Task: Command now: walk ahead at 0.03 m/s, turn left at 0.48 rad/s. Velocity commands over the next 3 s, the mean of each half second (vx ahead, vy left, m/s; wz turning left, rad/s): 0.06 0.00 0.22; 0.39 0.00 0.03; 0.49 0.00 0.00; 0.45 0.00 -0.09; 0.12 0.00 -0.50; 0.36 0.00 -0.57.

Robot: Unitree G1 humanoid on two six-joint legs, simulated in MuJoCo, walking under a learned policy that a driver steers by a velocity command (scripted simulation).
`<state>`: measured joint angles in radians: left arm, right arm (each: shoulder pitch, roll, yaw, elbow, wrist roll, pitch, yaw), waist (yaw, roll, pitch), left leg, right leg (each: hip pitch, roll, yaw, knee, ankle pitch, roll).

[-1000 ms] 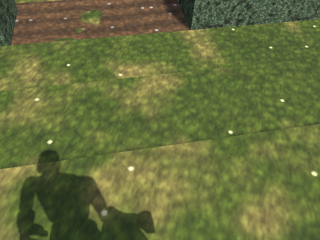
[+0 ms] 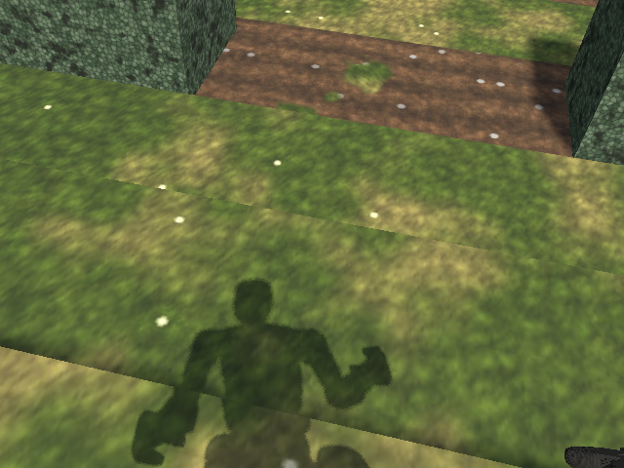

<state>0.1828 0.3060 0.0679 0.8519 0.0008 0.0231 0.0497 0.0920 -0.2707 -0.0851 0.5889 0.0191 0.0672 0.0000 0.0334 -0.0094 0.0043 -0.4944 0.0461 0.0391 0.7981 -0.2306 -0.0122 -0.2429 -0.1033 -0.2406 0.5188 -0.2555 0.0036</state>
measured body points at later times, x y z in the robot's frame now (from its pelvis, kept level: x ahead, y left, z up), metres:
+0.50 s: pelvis +0.06 +0.02 -0.01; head +0.05 +0.02 +0.44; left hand +0.12 +0.29 -0.14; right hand +0.19 -0.20 -0.13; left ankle +0.04 +0.11 -0.73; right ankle +0.05 -0.12 -0.73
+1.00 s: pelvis +0.25 +0.04 +0.00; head +0.28 +0.05 +0.45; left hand +0.46 +0.28 -0.09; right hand +0.21 -0.22 -0.13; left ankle +0.08 +0.12 -0.73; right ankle +0.45 -0.08 -0.69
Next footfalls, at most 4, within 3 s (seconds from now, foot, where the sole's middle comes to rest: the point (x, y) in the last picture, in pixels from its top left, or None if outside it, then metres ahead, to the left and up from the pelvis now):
0.04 left None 0.10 0.12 -0.77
0.42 right None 0.09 -0.12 -0.77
1.10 right None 0.50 -0.05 -0.77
1.78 left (206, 354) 0.87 0.32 -0.92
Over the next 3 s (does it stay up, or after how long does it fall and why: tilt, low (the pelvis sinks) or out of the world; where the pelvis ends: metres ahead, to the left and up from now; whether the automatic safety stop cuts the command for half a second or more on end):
stays up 1.10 0.21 -0.14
